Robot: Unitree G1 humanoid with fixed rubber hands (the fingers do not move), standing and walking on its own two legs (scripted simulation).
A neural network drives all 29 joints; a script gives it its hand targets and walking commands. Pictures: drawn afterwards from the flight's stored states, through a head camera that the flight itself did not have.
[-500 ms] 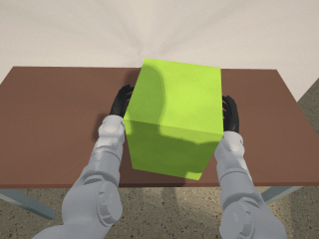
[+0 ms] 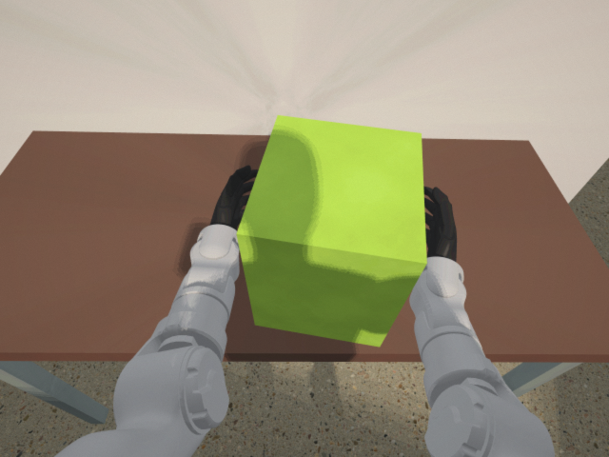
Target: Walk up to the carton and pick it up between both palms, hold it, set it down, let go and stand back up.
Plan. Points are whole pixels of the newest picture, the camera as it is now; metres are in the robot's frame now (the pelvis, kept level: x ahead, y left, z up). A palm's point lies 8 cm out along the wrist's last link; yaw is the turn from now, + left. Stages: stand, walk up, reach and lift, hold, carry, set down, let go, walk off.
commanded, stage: reach and lift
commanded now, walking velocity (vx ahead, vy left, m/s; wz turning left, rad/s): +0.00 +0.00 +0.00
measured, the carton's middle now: (331, 237) +0.42 +0.00 +0.03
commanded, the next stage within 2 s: none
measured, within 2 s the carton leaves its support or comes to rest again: leaves its support in 0.52 s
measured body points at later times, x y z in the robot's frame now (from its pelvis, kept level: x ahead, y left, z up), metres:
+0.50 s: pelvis -0.02 -0.01 +0.00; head +0.03 +0.02 +0.44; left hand +0.42 +0.15 +0.07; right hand +0.40 -0.14 +0.06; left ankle -0.01 +0.08 -0.75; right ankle -0.02 -0.12 -0.75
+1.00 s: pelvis -0.01 -0.01 +0.00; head -0.01 +0.00 +0.45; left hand +0.43 +0.15 +0.13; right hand +0.41 -0.15 +0.12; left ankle -0.01 +0.08 -0.75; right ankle -0.02 -0.12 -0.75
